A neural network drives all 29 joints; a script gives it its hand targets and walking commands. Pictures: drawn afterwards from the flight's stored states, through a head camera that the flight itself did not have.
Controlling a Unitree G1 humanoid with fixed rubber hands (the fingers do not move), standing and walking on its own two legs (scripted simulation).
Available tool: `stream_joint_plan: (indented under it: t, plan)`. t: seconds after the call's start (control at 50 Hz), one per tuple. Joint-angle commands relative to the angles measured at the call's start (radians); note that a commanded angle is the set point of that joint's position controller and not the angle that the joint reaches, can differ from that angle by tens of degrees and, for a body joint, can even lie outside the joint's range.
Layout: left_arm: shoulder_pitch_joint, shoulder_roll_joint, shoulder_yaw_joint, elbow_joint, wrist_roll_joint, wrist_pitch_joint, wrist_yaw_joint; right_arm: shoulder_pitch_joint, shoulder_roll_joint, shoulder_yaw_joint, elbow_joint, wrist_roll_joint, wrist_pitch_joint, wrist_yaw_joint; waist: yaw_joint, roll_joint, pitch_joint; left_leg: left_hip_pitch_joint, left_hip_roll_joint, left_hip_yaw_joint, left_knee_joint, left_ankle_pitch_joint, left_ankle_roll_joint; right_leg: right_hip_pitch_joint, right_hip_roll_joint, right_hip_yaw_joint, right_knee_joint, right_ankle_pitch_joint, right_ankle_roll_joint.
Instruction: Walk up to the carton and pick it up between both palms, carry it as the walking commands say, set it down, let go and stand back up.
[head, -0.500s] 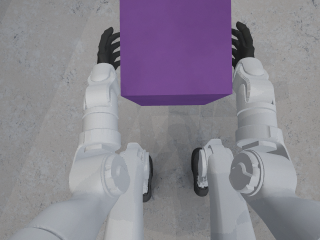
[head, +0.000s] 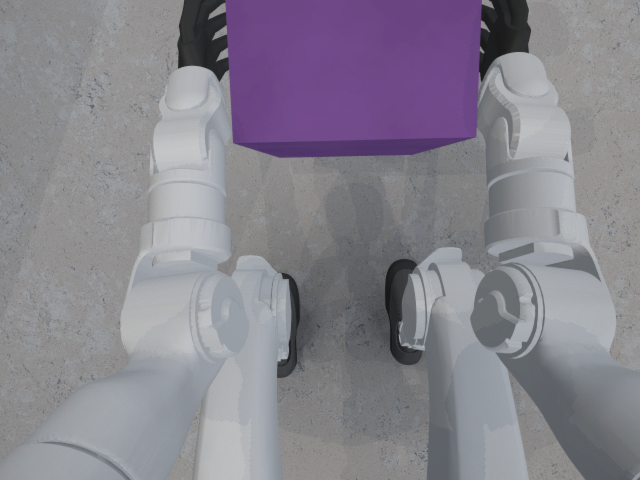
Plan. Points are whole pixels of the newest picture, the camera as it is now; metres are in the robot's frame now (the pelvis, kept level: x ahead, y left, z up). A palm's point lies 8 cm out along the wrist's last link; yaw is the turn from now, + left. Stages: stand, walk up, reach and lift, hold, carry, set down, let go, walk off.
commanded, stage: set down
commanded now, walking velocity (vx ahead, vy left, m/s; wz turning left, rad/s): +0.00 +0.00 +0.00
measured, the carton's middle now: (347, 60) +0.54 -0.01 -0.19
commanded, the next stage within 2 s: none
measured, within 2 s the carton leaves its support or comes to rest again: rests again in 1.14 s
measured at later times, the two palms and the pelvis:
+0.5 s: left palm (226, 73) +0.54 +0.14 -0.20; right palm (470, 63) +0.54 -0.17 -0.20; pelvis +0.00 +0.00 -0.06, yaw +0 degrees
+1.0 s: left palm (229, 77) +0.54 +0.14 -0.22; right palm (465, 66) +0.54 -0.17 -0.22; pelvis -0.01 +0.00 -0.07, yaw +0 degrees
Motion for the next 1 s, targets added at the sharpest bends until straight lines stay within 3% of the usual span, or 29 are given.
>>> stream_joint_plan:
  t: [0.0,0.46,0.6,0.82,0.98]
  plan:
    - [-0.632,-0.913,-0.518,0.014,-0.139,-0.018,-0.236,-0.638,0.914,0.522,0.006,0.157,-0.035,0.248,-0.014,0.002,-1.130,0.526,-0.139,0.092,-0.142,0.270,-0.004,0.681,0.148,-0.101,-0.090,0.289,0.013]
    - [-0.791,-0.790,-0.537,0.055,-0.221,-0.074,-0.211,-0.788,0.786,0.554,0.064,0.245,-0.097,0.225,-0.016,-0.003,-1.048,0.476,-0.114,0.099,0.050,0.306,-0.005,0.657,0.123,-0.100,0.107,0.334,0.008]
    - [-0.855,-0.782,-0.607,-0.007,-0.284,-0.089,-0.199,-0.823,0.805,0.599,0.037,0.303,-0.112,0.215,-0.013,0.000,-1.187,0.531,-0.111,0.106,0.091,0.379,-0.011,0.741,0.124,-0.102,0.153,0.424,0.005]
    - [-0.820,-0.791,-0.520,0.103,-0.233,-0.088,-0.216,-0.801,0.795,0.516,0.128,0.241,-0.109,0.235,-0.024,0.009,-0.928,0.413,-0.113,0.101,0.078,0.255,-0.001,0.580,0.122,-0.104,0.143,0.282,0.003]
    - [-0.873,-0.760,-0.514,0.095,-0.246,-0.097,-0.214,-0.843,0.774,0.512,0.125,0.252,-0.118,0.239,-0.020,0.001,-0.955,0.429,-0.109,0.103,0.097,0.246,0.001,0.596,0.114,-0.104,0.161,0.270,0.002]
